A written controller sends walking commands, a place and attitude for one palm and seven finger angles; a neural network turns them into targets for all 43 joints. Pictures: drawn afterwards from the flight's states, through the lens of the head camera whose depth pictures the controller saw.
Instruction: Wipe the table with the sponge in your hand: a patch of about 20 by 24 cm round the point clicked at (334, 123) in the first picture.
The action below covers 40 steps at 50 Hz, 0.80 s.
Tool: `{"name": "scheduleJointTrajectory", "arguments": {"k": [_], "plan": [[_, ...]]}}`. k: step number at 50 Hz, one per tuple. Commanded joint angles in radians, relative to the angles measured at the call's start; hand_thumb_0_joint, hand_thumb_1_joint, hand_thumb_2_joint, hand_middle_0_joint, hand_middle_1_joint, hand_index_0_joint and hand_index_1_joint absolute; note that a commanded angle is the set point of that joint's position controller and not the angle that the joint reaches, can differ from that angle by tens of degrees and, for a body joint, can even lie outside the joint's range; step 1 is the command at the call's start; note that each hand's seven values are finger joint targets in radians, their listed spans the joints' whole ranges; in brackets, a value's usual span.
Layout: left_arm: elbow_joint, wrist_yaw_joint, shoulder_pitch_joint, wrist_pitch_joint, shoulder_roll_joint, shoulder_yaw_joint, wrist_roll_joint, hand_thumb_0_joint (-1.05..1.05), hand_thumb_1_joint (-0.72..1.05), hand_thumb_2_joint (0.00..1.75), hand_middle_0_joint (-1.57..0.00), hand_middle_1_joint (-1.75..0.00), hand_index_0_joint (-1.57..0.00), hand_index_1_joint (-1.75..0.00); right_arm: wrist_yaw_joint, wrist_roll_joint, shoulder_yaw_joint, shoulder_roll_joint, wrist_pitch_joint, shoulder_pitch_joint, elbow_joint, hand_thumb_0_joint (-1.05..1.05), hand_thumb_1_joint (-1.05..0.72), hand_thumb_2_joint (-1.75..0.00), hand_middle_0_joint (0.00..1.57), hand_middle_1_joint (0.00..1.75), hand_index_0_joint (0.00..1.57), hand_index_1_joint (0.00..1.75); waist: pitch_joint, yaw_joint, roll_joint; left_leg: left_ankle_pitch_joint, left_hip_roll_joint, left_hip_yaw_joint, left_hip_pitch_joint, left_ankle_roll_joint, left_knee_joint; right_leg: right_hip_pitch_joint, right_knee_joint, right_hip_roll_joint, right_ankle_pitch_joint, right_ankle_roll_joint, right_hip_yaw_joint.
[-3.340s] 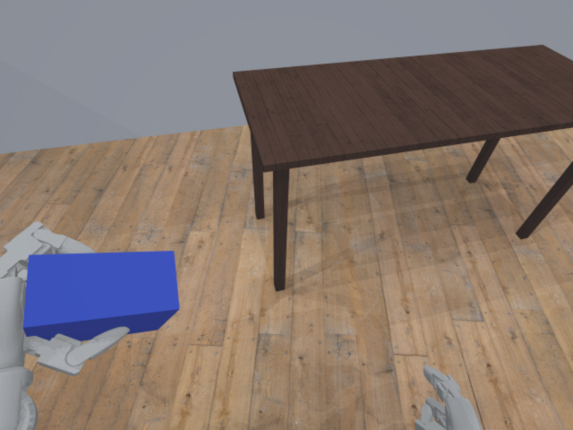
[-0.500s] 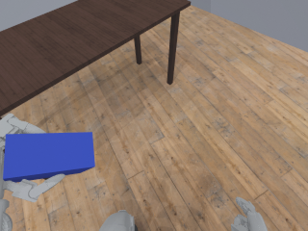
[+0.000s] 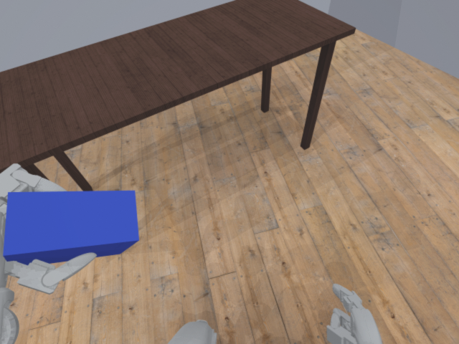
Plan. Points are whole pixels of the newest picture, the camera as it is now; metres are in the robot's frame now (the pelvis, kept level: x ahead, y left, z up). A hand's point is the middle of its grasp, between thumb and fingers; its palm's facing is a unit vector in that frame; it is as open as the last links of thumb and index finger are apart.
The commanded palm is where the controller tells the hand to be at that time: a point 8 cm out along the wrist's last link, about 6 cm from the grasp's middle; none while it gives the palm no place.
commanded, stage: turn to face it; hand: left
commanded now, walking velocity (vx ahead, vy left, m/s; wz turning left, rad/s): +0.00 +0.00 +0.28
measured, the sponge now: (93, 227) +0.23 +0.20 +0.15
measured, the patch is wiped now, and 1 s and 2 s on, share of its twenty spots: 0.00 0.00 0.00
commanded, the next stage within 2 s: take the last steps up to it in 0.12 s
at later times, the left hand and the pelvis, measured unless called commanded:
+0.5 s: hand out of the picture +0.11 +0.27 +0.19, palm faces +0.57 -0.73 -0.39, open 10.4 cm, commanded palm +0.06 +0.30 +0.19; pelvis -0.05 -0.01 +0.01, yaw +11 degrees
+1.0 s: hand out of the picture +0.11 +0.31 +0.18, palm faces +0.62 -0.68 -0.39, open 10.4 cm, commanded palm +0.05 +0.34 +0.19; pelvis -0.03 +0.03 +0.00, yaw +14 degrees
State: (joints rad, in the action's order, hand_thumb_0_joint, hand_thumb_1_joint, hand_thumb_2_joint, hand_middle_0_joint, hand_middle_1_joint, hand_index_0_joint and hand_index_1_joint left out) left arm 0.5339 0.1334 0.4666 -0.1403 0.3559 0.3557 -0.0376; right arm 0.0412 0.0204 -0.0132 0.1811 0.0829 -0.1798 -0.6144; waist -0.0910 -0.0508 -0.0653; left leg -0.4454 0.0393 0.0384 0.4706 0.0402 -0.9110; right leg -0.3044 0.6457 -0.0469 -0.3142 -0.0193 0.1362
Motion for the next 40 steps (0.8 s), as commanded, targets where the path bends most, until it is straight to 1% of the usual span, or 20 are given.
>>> {"name": "scheduleJointTrajectory", "arguments": {"k": [1,3,5,10,14,15,17,18,20,23,26,29,30,31,32,33,34,35,37,40], "plan": [[0.187,0.036,-0.117,-0.058,0.193,0.104,0.005,0.00,0.10,1.30,-1.20,-1.60,-1.20,-1.60,0.030,-0.019,0.024,0.081,0.044,0.111,0.148,0.00,-0.90,-0.90,0.20,0.30,0.20,0.30,0.153,0.048,0.236,-0.026,-0.005,-0.032,0.091,0.027,-0.410,0.134,-0.270,-0.328,0.614,-0.094,-0.216],[0.201,0.045,-0.102,-0.078,0.199,0.112,0.008,0.00,0.10,1.30,-1.20,-1.60,-1.20,-1.60,0.044,-0.019,0.025,0.078,0.035,0.136,0.152,0.00,-0.90,-0.90,0.20,0.30,0.20,0.30,0.174,0.049,0.219,-0.023,0.002,-0.060,0.042,0.025,-0.269,0.174,-0.243,-0.299,0.694,-0.077,-0.120],[0.211,0.057,-0.043,-0.090,0.208,0.138,0.011,0.00,0.10,1.30,-1.20,-1.60,-1.20,-1.60,0.051,-0.030,0.031,0.087,0.026,0.121,0.171,0.00,-0.90,-0.90,0.20,0.30,0.20,0.30,0.200,0.039,0.204,-0.017,-0.004,-0.110,-0.010,0.013,-0.110,0.206,-0.237,-0.290,0.696,-0.083,-0.100],[0.244,0.075,0.040,-0.096,0.197,0.165,0.004,0.00,0.10,1.30,-1.20,-1.60,-1.20,-1.60,0.042,-0.036,0.043,0.092,0.005,0.071,0.209,0.00,-0.90,-0.90,0.20,0.30,0.20,0.30,0.256,0.021,0.230,-0.036,-0.007,-0.151,-0.062,-0.005,0.172,0.292,-0.213,-0.321,0.688,-0.114,-0.138],[0.270,0.074,-0.006,-0.104,0.174,0.132,-0.003,0.00,0.10,1.30,-1.20,-1.60,-1.20,-1.60,0.030,-0.029,0.061,0.114,-0.007,0.023,0.210,0.00,-0.90,-0.90,0.20,0.30,0.20,0.30,0.272,0.063,0.147,0.176,-0.005,-0.150,-0.266,-0.032,0.488,0.182,-0.101,-0.280,0.362,-0.030,-0.117],[0.282,0.074,-0.028,-0.111,0.180,0.131,-0.009,0.00,0.10,1.30,-1.20,-1.60,-1.20,-1.60,0.034,-0.027,0.070,0.140,0.000,0.027,0.213,0.00,-0.90,-0.90,0.20,0.30,0.20,0.30,0.254,0.063,0.042,0.190,0.081,-0.044,-0.293,-0.083,0.547,0.095,-0.007,-0.213,0.161,0.006,-0.085],[0.236,0.059,-0.018,-0.140,0.177,0.122,0.001,0.00,0.10,1.30,-1.20,-1.60,-1.20,-1.60,0.028,-0.026,0.062,0.146,0.029,0.025,0.193,0.00,-0.90,-0.90,0.20,0.30,0.20,0.30,0.176,0.050,-0.305,0.483,0.355,0.337,-0.358,-0.261,0.615,-0.230,0.307,-0.025,-0.314,0.071,-0.027],[0.263,0.050,-0.079,-0.152,0.195,0.120,0.025,0.00,0.10,1.30,-1.20,-1.60,-1.20,-1.60,0.025,-0.033,0.060,0.135,0.043,0.016,0.176,0.00,-0.90,-0.90,0.20,0.30,0.20,0.30,0.146,0.056,-0.297,0.469,0.372,0.398,-0.341,-0.299,0.613,-0.290,0.414,-0.039,-0.310,0.063,-0.080],[0.234,0.031,-0.086,-0.151,0.156,0.073,0.033,0.00,0.10,1.30,-1.20,-1.60,-1.20,-1.60,0.009,-0.013,0.077,0.154,0.060,0.024,0.147,0.00,-0.90,-0.90,0.20,0.30,0.20,0.30,0.118,0.055,-0.168,0.415,0.291,0.240,-0.339,-0.269,0.574,-0.310,0.409,-0.048,-0.195,0.069,-0.081],[0.223,0.022,-0.112,-0.137,0.136,0.050,0.023,0.00,0.10,1.30,-1.20,-1.60,-1.20,-1.60,0.007,-0.008,0.072,0.152,0.069,0.032,0.136,0.00,-0.90,-0.90,0.20,0.30,0.20,0.30,0.100,0.050,-0.169,0.283,0.204,0.100,-0.216,-0.224,0.609,-0.160,0.305,-0.025,-0.132,0.080,-0.016],[0.159,0.020,-0.124,-0.130,0.136,0.050,0.015,0.00,0.10,1.30,-1.20,-1.60,-1.20,-1.60,0.018,-0.018,0.061,0.145,0.072,0.037,0.115,0.00,-0.90,-0.90,0.20,0.30,0.20,0.30,0.089,0.049,-0.160,0.115,0.199,0.115,-0.157,-0.218,0.627,-0.032,0.130,0.005,-0.158,0.083,0.018],[0.139,0.024,-0.155,-0.117,0.141,0.056,0.024,0.00,0.10,1.30,-1.20,-1.60,-1.20,-1.60,0.028,-0.024,0.053,0.138,0.065,0.048,0.107,0.00,-0.90,-0.90,0.20,0.30,0.20,0.30,0.126,0.036,-0.112,-0.012,0.149,0.065,-0.081,-0.162,0.515,0.182,-0.160,0.015,-0.079,0.065,0.044],[0.113,0.026,-0.152,-0.114,0.156,0.066,0.032,0.00,0.10,1.30,-1.20,-1.60,-1.20,-1.60,0.028,-0.024,0.053,0.130,0.060,0.039,0.101,0.00,-0.90,-0.90,0.20,0.30,0.20,0.30,0.138,0.037,-0.013,-0.046,0.103,0.009,0.001,-0.130,0.376,0.268,-0.249,-0.056,-0.080,0.027,-0.047],[0.101,0.030,-0.154,-0.115,0.199,0.092,0.037,0.00,0.10,1.30,-1.20,-1.60,-1.20,-1.60,0.023,-0.024,0.051,0.101,0.053,0.040,0.107,0.00,-0.90,-0.90,0.20,0.30,0.20,0.30,0.148,0.036,0.245,-0.094,0.010,-0.082,0.181,-0.082,0.104,0.353,-0.371,-0.274,-0.203,-0.072,-0.381],[0.088,0.036,-0.170,-0.116,0.240,0.133,0.017,0.00,0.10,1.30,-1.20,-1.60,-1.20,-1.60,0.022,-0.023,0.057,0.120,0.060,0.082,0.118,0.00,-0.90,-0.90,0.20,0.30,0.20,0.30,0.119,0.017,0.397,-0.106,-0.031,-0.066,0.279,-0.043,-0.179,0.304,-0.464,-0.465,-0.228,-0.152,-0.662],[0.085,0.032,-0.198,-0.122,0.220,0.121,0.016,0.00,0.10,1.30,-1.20,-1.60,-1.20,-1.60,0.012,-0.031,0.073,0.149,0.058,0.095,0.110,0.00,-0.90,-0.90,0.20,0.30,0.20,0.30,0.109,0.034,0.338,-0.035,0.007,0.013,0.265,-0.025,-0.294,0.214,-0.487,-0.474,-0.338,-0.166,-0.672],[0.082,0.026,-0.154,-0.134,0.218,0.127,0.008,0.00,0.10,1.30,-1.20,-1.60,-1.20,-1.60,0.012,-0.028,0.064,0.132,0.050,0.089,0.099,0.00,-0.90,-0.90,0.20,0.30,0.20,0.30,0.069,0.035,0.277,0.026,0.034,0.020,0.266,-0.016,-0.342,0.167,-0.475,-0.440,-0.294,-0.166,-0.590],[0.097,0.020,-0.119,-0.147,0.205,0.124,0.010,0.00,0.10,1.30,-1.20,-1.60,-1.20,-1.60,0.010,-0.028,0.055,0.124,0.039,0.081,0.086,0.00,-0.90,-0.90,0.20,0.30,0.20,0.30,0.070,0.041,0.224,0.078,0.055,0.001,0.244,-0.007,-0.336,0.152,-0.449,-0.393,-0.160,-0.142,-0.424],[0.106,0.017,-0.083,-0.161,0.189,0.119,0.018,0.00,0.10,1.30,-1.20,-1.60,-1.20,-1.60,0.012,-0.025,0.048,0.116,0.026,0.090,0.087,0.00,-0.90,-0.90,0.20,0.30,0.20,0.30,0.080,0.045,0.209,0.113,0.069,-0.048,0.159,-0.006,-0.201,0.117,-0.403,-0.328,0.070,-0.100,-0.220],[0.145,0.032,-0.060,-0.163,0.194,0.132,0.020,0.00,0.10,1.30,-1.20,-1.60,-1.20,-1.60,0.018,-0.028,0.057,0.111,0.028,0.086,0.113,0.00,-0.90,-0.90,0.20,0.30,0.20,0.30,0.123,0.035,0.241,0.126,0.054,-0.148,-0.003,-0.023,0.092,0.106,-0.370,-0.297,0.103,-0.093,-0.143]]}}
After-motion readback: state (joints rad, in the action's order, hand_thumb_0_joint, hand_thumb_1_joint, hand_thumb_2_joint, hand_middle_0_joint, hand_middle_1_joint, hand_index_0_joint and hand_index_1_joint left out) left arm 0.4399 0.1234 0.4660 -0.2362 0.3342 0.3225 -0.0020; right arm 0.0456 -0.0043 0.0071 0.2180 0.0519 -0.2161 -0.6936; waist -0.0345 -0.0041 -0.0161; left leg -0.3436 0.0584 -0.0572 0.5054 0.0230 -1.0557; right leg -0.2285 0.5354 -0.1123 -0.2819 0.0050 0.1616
